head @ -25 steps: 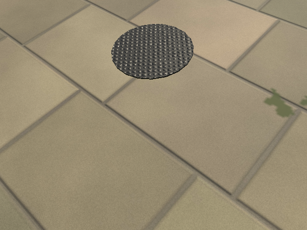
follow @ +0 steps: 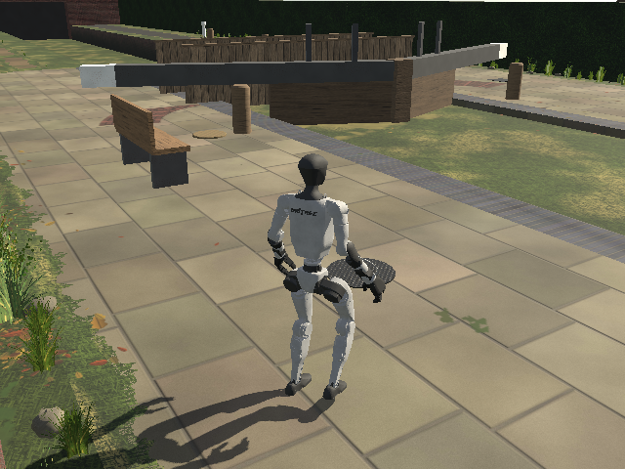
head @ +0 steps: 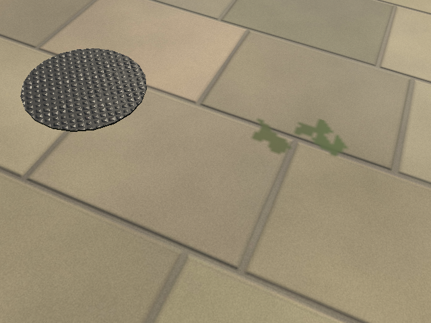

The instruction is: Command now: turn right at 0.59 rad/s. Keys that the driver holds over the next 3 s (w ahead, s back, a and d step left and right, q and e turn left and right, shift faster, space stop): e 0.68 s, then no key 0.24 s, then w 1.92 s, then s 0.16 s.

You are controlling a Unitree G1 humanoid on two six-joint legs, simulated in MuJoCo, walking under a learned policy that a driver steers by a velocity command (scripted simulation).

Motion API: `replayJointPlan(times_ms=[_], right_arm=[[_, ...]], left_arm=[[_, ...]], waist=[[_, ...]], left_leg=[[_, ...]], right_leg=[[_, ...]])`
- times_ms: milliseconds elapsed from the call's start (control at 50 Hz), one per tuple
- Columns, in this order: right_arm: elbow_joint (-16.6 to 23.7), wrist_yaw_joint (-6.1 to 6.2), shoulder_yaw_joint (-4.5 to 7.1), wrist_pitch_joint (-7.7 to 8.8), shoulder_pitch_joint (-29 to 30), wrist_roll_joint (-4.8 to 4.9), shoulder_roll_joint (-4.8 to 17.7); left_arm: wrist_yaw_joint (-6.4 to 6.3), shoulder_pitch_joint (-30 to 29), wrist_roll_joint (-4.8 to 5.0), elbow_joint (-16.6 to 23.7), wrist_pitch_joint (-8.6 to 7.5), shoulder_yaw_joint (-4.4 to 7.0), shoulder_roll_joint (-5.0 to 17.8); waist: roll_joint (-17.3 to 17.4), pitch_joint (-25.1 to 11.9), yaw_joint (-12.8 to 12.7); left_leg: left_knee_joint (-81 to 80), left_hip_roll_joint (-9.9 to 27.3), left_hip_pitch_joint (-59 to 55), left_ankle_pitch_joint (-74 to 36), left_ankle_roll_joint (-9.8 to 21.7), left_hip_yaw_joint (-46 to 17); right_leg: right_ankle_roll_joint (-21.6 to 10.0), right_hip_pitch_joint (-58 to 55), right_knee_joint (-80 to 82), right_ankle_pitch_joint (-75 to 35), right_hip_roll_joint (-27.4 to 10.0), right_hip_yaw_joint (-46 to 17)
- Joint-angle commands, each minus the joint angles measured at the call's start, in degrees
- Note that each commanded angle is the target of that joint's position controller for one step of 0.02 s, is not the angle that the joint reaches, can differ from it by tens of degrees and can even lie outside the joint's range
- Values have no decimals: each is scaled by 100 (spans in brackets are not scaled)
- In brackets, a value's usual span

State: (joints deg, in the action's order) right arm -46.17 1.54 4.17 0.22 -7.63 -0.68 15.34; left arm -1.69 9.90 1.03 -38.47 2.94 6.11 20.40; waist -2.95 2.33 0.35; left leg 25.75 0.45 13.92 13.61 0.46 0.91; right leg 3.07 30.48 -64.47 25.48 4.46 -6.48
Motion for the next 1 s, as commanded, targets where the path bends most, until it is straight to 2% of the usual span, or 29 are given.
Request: replayJointPlan(times_ms=[20,60,120,180,240,260,280,300,320,340,360,380,440,540,600,680,740,760,780,800,820,840,860,880,920,940,960,980,1000], right_arm=[[432,105,162,9,221,9,852],[410,132,203,-37,-4,-2,976],[469,79,280,-77,65,34,1203],[491,-8,322,-81,105,107,1320],[464,-50,330,-64,214,263,1331],[365,-69,283,-46,2,270,1142],[338,-105,199,-32,-231,105,837],[740,-99,68,-9,27,-141,546],[821,-46,167,10,519,-33,856],[842,-32,211,-6,565,100,966],[740,3,240,-26,418,107,985],[687,43,266,-46,363,46,1046],[659,21,264,-46,121,30,941],[798,2,182,-32,357,44,751],[862,-45,175,11,418,67,749],[932,-121,193,105,332,112,782],[834,-197,193,175,-114,92,733],[840,-191,217,186,-186,19,858],[962,-160,243,162,-129,-86,1163],[884,-167,249,154,-85,-223,1307],[996,-154,196,182,38,-125,1070],[1002,-119,163,179,128,-53,965],[1018,-99,143,170,230,4,921],[1003,-87,112,166,279,73,851],[946,-75,45,122,213,55,714],[894,-70,29,99,96,44,667],[856,-66,31,69,2,55,682],[828,-63,80,27,-134,88,857],[806,-60,138,-15,-285,111,1070]], left_arm=[[20,-104,56,468,-15,86,310],[43,-328,42,627,-24,34,239],[120,-372,1,756,-24,-36,157],[190,-246,10,784,18,1,263],[262,126,11,703,65,67,273],[229,386,-1,601,65,136,384],[149,675,10,582,42,287,858],[102,628,-98,781,-22,356,1482],[175,787,-241,773,-182,273,1145],[185,548,-234,724,-292,197,987],[156,216,-134,716,-334,167,845],[126,-31,-49,747,-323,106,696],[45,-168,-94,812,-294,34,630],[-13,-26,-67,774,-251,70,736],[11,-48,-75,792,-208,91,794],[68,-161,-40,828,-147,97,803],[43,-370,22,851,-90,27,648],[22,-205,4,815,-90,-23,488],[26,129,-117,775,-108,-124,158],[-3,-14,-63,911,-157,-38,401],[-31,103,-124,781,-188,91,815],[-19,107,-72,657,-179,153,905],[-39,191,-60,510,-130,137,730],[-47,165,-69,492,-88,101,593],[-20,91,-39,465,-69,-23,231],[-3,50,-50,478,-82,-97,74],[24,-78,-59,499,-100,-175,-72],[54,-248,-42,542,-125,-215,-115],[78,-341,-6,569,-156,-202,-22]], waist=[[1136,-352,42],[1223,-476,218],[1301,-577,253],[1373,-562,206],[1283,-573,-81],[1008,-656,-158],[-144,-789,-159],[-1654,-805,-63],[-899,-1182,-525],[-660,-923,-340],[-431,-732,-159],[-370,-627,-72],[-448,-768,81],[-496,-685,-76],[-546,-619,-136],[-610,-699,-138],[-585,-872,123],[-344,-926,93],[843,-1048,-147],[2001,-616,-220],[1491,-558,-127],[1167,-486,-145],[941,-444,-196],[940,-373,-162],[1016,-419,-124],[1104,-599,-77],[1243,-631,39],[1421,-528,189],[1554,-406,293]], left_leg=[[-818,1351,-953,-2127,1144,-846],[-815,1507,-1316,-2216,1233,-768],[-812,1634,-1152,-2265,1226,-462],[-707,1723,-944,-2255,1146,-257],[-160,1721,-753,-1942,790,-19],[359,1540,-385,-1518,473,237],[1676,1050,681,-215,-41,752],[3216,183,2413,2520,-490,740],[4179,123,2471,2626,-465,-225],[4398,229,2513,2165,-358,-388],[4236,318,2495,1643,-305,-444],[4044,348,2461,1282,-311,-484],[3935,121,1965,653,-410,-419],[2571,-39,1839,546,-525,-536],[2014,-144,1503,690,-502,-586],[1332,-284,1044,839,-400,-608],[-94,-219,132,-174,-218,-424],[-461,179,-436,-914,-53,-687],[-705,1286,-983,-1880,372,-1781],[-847,2070,-572,-2488,1445,-2981],[-856,2218,-464,-2319,1766,-2982],[-765,1922,-465,-2142,1574,-2516],[-688,1595,-505,-1861,1317,-2095],[-626,1500,-592,-1967,1242,-1932],[-583,1179,-598,-2312,1169,-1410],[-657,1069,-753,-1719,1108,-1271],[-794,961,-744,-820,1059,-1217],[-958,925,-620,33,1074,-1277],[-1059,995,-530,577,1125,-1439]], right_leg=[[227,691,-67,-330,-343,231],[291,653,514,-334,-510,338],[223,-19,1387,-307,-684,605],[63,-610,2108,-412,-631,890],[-303,-1415,3479,-1208,-484,1099],[-503,-2096,4012,-1741,-370,1009],[-851,-3146,4318,-3402,-1084,-129],[-1999,-3543,4262,-4908,-2588,-2291],[-2473,-3172,4431,-4473,-2707,-2391],[-2200,-2934,4492,-3985,-2373,-1854],[-1839,-2721,4495,-3421,-2015,-1456],[-1632,-2559,4500,-3219,-1841,-1298],[-1614,-2219,4544,-3349,-1566,-1100],[-1626,-2309,4461,-2634,-1458,-1447],[-1648,-2079,4381,-2318,-1418,-1777],[-1613,-2092,4144,-2755,-1348,-2264],[-1303,-2021,3740,-3006,-1115,-2172],[-1014,-1689,3505,-2342,-896,-1981],[-643,-1106,2429,-633,-256,-1206],[-338,-255,1612,1175,339,-451],[-105,-150,507,1238,55,-531],[-16,-50,19,919,40,-508],[87,-18,-112,665,15,-504],[169,83,-133,438,-22,-542],[269,-236,431,211,-74,-285],[283,-407,1027,82,-221,-42],[273,-660,1640,-2,-341,205],[236,-862,2095,57,-335,447],[188,-973,2409,206,-273,621]])
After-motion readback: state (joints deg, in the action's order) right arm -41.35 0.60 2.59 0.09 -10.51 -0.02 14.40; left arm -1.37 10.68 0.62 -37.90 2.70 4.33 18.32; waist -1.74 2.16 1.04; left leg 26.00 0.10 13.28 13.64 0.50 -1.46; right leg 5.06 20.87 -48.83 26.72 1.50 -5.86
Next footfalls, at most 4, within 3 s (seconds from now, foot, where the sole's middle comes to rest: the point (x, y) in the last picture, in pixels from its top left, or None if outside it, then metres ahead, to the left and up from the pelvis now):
0.28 right None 0.02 -0.16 -0.78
0.76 left None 0.11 0.04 -0.78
1.10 right None -0.04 -0.17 -0.78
1.52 left None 0.36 -0.09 -0.78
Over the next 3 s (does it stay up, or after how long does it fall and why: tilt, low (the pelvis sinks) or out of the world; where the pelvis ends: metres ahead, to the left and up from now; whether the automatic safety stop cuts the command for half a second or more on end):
stays up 0.88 -0.46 0.00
